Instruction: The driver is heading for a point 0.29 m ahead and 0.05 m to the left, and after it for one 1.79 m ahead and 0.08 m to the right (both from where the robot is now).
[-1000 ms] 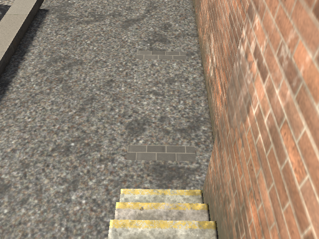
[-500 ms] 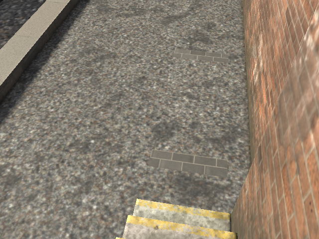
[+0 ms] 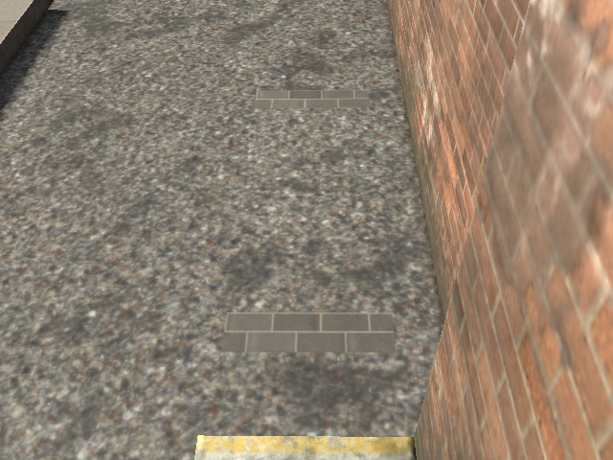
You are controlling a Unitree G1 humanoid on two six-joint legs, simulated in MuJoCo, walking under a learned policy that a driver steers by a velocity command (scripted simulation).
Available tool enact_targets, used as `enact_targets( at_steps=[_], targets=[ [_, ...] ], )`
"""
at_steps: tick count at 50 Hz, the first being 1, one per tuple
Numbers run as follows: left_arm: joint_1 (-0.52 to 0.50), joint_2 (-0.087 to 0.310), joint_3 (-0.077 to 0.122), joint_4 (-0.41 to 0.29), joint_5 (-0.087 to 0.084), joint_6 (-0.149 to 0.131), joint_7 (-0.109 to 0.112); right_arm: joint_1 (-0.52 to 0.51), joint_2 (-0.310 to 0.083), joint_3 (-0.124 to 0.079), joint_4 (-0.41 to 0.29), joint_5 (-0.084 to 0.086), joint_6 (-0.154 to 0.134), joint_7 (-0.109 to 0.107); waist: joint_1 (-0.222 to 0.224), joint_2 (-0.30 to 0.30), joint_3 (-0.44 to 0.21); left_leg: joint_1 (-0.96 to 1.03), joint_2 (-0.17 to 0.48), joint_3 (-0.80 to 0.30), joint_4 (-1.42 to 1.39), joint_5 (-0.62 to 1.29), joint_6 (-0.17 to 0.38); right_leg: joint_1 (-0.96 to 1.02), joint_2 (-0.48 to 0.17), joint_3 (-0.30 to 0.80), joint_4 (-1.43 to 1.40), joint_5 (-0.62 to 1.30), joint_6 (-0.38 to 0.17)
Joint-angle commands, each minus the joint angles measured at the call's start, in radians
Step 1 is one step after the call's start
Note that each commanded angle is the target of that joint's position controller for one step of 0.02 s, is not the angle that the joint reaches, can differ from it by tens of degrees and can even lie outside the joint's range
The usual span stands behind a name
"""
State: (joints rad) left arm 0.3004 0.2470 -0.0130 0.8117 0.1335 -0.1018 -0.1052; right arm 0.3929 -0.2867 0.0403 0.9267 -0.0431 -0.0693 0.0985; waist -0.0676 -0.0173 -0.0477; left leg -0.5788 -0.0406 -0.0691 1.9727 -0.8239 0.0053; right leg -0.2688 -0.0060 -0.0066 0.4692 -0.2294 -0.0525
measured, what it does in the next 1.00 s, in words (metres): goes down: left foot 0.20 m lower, then right foot 0.20 m lower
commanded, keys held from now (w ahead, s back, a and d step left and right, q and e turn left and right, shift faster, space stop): w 0.10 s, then w+q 0.42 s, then w+e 0.48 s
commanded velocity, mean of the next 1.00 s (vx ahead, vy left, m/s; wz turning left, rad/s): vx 0.50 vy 0.00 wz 0.07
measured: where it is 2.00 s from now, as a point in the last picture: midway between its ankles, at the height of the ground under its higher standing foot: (302, 425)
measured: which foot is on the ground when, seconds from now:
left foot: up 0.00-0.40, down 0.42-0.92, up 0.94-1.00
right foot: down 0.00-0.42, up 0.44-0.90, down 0.92-1.00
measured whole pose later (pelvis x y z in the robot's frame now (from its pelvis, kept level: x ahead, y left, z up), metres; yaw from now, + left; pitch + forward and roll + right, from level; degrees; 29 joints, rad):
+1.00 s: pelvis +0.50 +0.00 -0.42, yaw +1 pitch +0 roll +0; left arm 0.37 0.26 0.03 1.03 0.10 -0.11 -0.11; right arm 0.48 -0.27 0.01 1.08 -0.07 -0.07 0.11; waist 0.02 -0.01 -0.02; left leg -0.60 0.02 0.00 2.03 -0.74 0.08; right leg -0.22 0.04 0.00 0.55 -0.38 -0.05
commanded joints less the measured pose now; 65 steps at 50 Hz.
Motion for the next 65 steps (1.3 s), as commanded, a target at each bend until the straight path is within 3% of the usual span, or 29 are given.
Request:
enact_targets(
  at_steps=[1, 3, 6, 16, 20, 21, 22, 23, 25, 26, 28, 29, 30, 32, 33, 34, 35, 37, 43, 45, 46, 48, 50, 53, 55, 58, 62, 64, 65],
  targets=[
    [0.449, 0.223, 0.079, 0.108, -0.029, 0.031, 0.006, -0.193, 0.043, 0.022, -0.251, 0.039, -0.020, -0.003, 0.182, -0.015, -0.014, -1.041, 0.103, -0.015, 0.148, 0.156, -0.046, 0.740, -0.498, 0.570, 0.047, 0.377, -0.307],
    [0.229, -0.125, -0.024, 0.088, -0.003, -0.002, 0.018, -0.038, 0.049, 0.043, -0.171, 0.035, -0.020, -0.030, 0.013, 0.156, 0.127, -0.793, 0.242, -0.118, -0.360, 0.658, -0.008, 0.156, -0.321, 0.291, 0.072, 0.312, -0.171],
    [0.049, 0.023, 0.013, 0.037, -0.042, -0.061, 0.050, 0.032, 0.007, 0.012, -0.110, -0.058, 0.007, 0.010, -0.041, -0.091, 0.157, -0.021, 0.127, 0.090, -0.559, 1.089, -0.019, -0.732, -0.066, 0.016, 0.018, 0.085, -0.169],
    [0.400, -0.014, -0.007, 0.103, -0.086, 0.012, 0.087, -0.275, -0.010, -0.019, -0.055, -0.016, -0.008, -0.016, 0.179, 0.004, 0.154, -0.150, 0.134, 0.086, -1.482, 1.207, 0.022, -0.084, -0.169, 0.176, 0.501, -0.022, -0.083],
    [0.145, 0.090, 0.033, 0.030, -0.062, 0.024, 0.021, 0.191, -0.115, -0.082, 0.106, 0.022, -0.027, -0.040, -0.063, 0.093, 0.113, 0.613, 0.044, 0.159, -1.732, 0.931, 0.030, -0.359, -0.111, 0.089, 0.977, 0.269, -0.083],
    [0.199, 0.161, 0.057, 0.082, -0.003, 0.019, -0.020, 0.533, -0.210, -0.139, 0.208, 0.015, -0.012, -0.053, -0.195, 0.290, -0.004, 0.954, 0.093, 0.166, -1.576, 1.249, 0.169, -0.533, 0.041, 0.002, 1.573, -0.088, -0.009],
    [0.335, -0.008, 0.036, 0.100, -0.028, 0.010, -0.048, 0.463, -0.274, -0.140, 0.178, 0.009, -0.020, -0.047, -0.037, 0.313, -0.227, 1.229, 0.292, -0.075, -1.218, 1.755, 0.330, -0.811, 0.086, -0.004, 1.826, -0.616, 0.032],
    [0.155, 0.002, 0.029, -0.048, -0.065, -0.007, -0.025, 0.446, -0.306, -0.165, 0.169, -0.024, -0.026, -0.036, -0.087, 0.186, -0.239, 1.243, 0.405, -0.301, -1.247, 1.796, 0.434, -1.005, 0.080, 0.032, 1.849, -0.677, 0.074],
    [0.075, -0.027, 0.005, -0.061, -0.087, 0.006, 0.027, 0.200, -0.203, -0.126, 0.134, -0.041, -0.018, -0.028, 0.014, -0.062, 0.094, 0.559, 0.438, -0.437, -1.476, 0.714, 0.393, -1.056, -0.047, 0.147, 1.585, -0.341, 0.014],
    [0.192, -0.087, -0.016, 0.007, -0.050, 0.020, 0.051, 0.083, -0.031, -0.061, 0.103, -0.059, -0.025, -0.032, 0.109, -0.131, 0.170, 0.257, 0.338, -0.304, -1.511, 0.608, 0.288, -0.897, -0.126, 0.182, 1.253, -0.037, -0.008],
    [0.232, -0.077, -0.002, 0.074, -0.034, 0.057, -0.004, 0.061, 0.033, -0.036, 0.101, -0.038, -0.057, -0.054, 0.126, 0.006, 0.254, -0.173, 0.245, -0.164, -1.575, 0.509, 0.306, -0.604, -0.135, 0.091, 0.944, 0.312, -0.024],
    [0.198, 0.088, 0.105, 0.096, -0.373, 0.094, 0.121, 0.004, 0.032, -0.071, 0.102, 0.177, -0.002, -0.023, 0.217, -0.003, 0.182, -0.261, 0.166, -0.138, -1.547, 0.811, 0.288, -0.196, -0.052, 0.044, 0.700, 0.303, 0.070],
    [0.177, -0.110, -0.029, 0.096, -0.039, 0.065, -0.015, 0.148, -0.097, -0.030, 0.119, -0.081, -0.074, -0.032, 0.125, 0.114, 0.175, -0.266, 0.201, -0.047, -1.488, 0.653, 0.307, -0.329, -0.101, 0.019, 1.024, 0.492, 0.049],
    [0.086, -0.049, -0.002, 0.080, 0.035, 0.044, -0.033, 0.311, -0.028, -0.011, 0.206, -0.067, -0.109, -0.083, 0.019, 0.042, 0.134, 0.204, 0.279, -0.169, -1.333, 0.645, 0.307, -0.744, -0.145, 0.201, 0.701, 0.598, 0.015],
    [-0.106, 0.006, 0.053, 0.041, -0.132, 0.045, 0.106, 0.151, -0.055, -0.061, 0.136, 0.068, -0.039, -0.085, 0.053, -0.033, 0.019, 0.274, 0.247, -0.225, -1.311, 0.542, 0.230, -0.605, -0.082, 0.129, 0.533, 0.648, 0.041],
    [-0.070, 0.070, 0.089, 0.041, -0.341, 0.069, 0.140, 0.086, -0.003, -0.091, 0.148, 0.209, 0.015, -0.064, 0.092, 0.080, 0.047, 0.282, 0.205, -0.212, -1.391, 0.791, 0.249, -0.483, -0.100, 0.138, 0.307, 0.644, 0.031],
    [-0.009, -0.048, -0.016, 0.113, -0.001, 0.048, 0.036, 0.237, -0.030, -0.010, 0.162, -0.075, -0.052, -0.064, 0.040, 0.058, 0.183, 0.058, 0.261, -0.111, -1.292, 0.479, 0.272, -0.428, -0.142, 0.157, 0.348, 0.796, 0.049],
    [-0.029, -0.028, -0.006, 0.122, 0.038, 0.051, -0.006, 0.300, -0.003, -0.014, 0.184, -0.081, -0.061, -0.064, -0.004, 0.047, 0.185, 0.091, 0.239, -0.104, -1.239, 0.317, 0.303, -0.423, -0.104, 0.110, 0.325, 0.739, 0.046],
    [-0.145, 0.026, -0.010, 0.099, -0.012, 0.037, -0.013, 0.245, -0.064, -0.014, 0.178, -0.034, -0.041, -0.092, -0.008, 0.046, 0.155, 0.181, 0.226, -0.077, -0.936, 0.609, 0.222, -0.170, -0.026, -0.033, 0.134, 0.397, 0.069],
    [0.270, 0.083, 0.025, 0.226, -0.042, 0.036, -0.006, 0.045, -0.158, -0.037, 0.139, -0.092, -0.017, -0.037, 0.218, -0.025, 0.118, -0.064, 0.223, -0.021, -0.622, 0.688, 0.186, 0.331, 0.004, -0.079, 0.058, 0.437, 0.038],
    [0.479, 0.149, 0.071, 0.297, -0.040, 0.020, 0.009, 0.023, -0.167, -0.054, 0.158, -0.054, -0.007, -0.012, 0.331, -0.171, 0.105, -0.107, 0.146, 0.027, -0.250, 0.594, 0.133, 0.483, -0.016, -0.049, -0.196, 0.411, -0.045],
    [0.525, 0.270, 0.100, 0.311, -0.039, 0.000, 0.002, 0.073, -0.099, -0.074, 0.071, -0.033, -0.017, 0.046, 0.213, -0.288, -0.031, -0.571, -0.002, 0.163, 0.291, 0.076, 0.081, 0.805, -0.200, 0.226, 0.133, 0.967, -0.267],
    [0.438, 0.125, 0.060, 0.299, -0.044, -0.022, -0.006, -0.199, -0.028, -0.036, -0.143, 0.016, -0.064, 0.013, 0.225, -0.058, 0.050, -0.930, 0.072, -0.016, 0.019, 0.143, 0.079, 0.667, -0.410, 0.581, 0.060, 0.226, -0.329],
    [0.110, -0.164, -0.026, 0.203, -0.044, -0.028, 0.011, -0.081, 0.025, -0.002, -0.031, -0.045, -0.046, -0.062, 0.064, 0.157, 0.267, -0.586, 0.276, -0.079, -0.721, 0.776, 0.089, -0.211, -0.254, 0.364, 0.057, 0.020, -0.301],
    [-0.009, -0.044, -0.005, 0.128, -0.041, -0.063, 0.026, -0.012, 0.056, 0.003, -0.022, -0.072, -0.035, -0.049, -0.035, -0.043, 0.128, 0.294, 0.160, 0.127, -0.643, 1.075, 0.026, -0.889, -0.003, 0.137, 0.114, -0.077, -0.217],
    [0.050, -0.051, -0.006, 0.069, -0.072, -0.077, 0.085, -0.041, 0.008, 0.006, -0.016, -0.041, -0.051, -0.078, 0.080, 0.084, 0.078, 0.372, 0.157, 0.098, -1.215, 1.473, -0.027, -0.736, 0.110, 0.053, 0.435, -0.354, -0.075],
    [0.242, 0.080, 0.017, 0.070, -0.064, -0.009, 0.055, -0.240, -0.081, -0.027, -0.109, -0.040, 0.000, -0.056, 0.141, 0.006, 0.194, 0.240, 0.125, 0.088, -1.665, 1.030, 0.011, -0.245, -0.018, 0.493, 0.550, -0.222, -0.177],
    [0.193, 0.103, 0.021, 0.049, -0.052, 0.016, -0.007, 0.084, -0.176, -0.083, 0.026, -0.017, -0.035, -0.046, 0.020, 0.010, 0.063, 0.567, 0.198, 0.068, -1.747, 1.184, 0.105, -0.223, 0.007, 0.544, 0.923, 0.116, -0.166],
    [0.305, -0.033, -0.007, 0.098, -0.027, 0.004, -0.046, 0.358, -0.246, -0.122, 0.128, -0.033, -0.053, -0.046, 0.024, 0.145, -0.128, 0.974, 0.273, 0.043, -1.426, 1.534, 0.207, -0.423, 0.070, 0.396, 1.208, 0.029, -0.104]
  ],
)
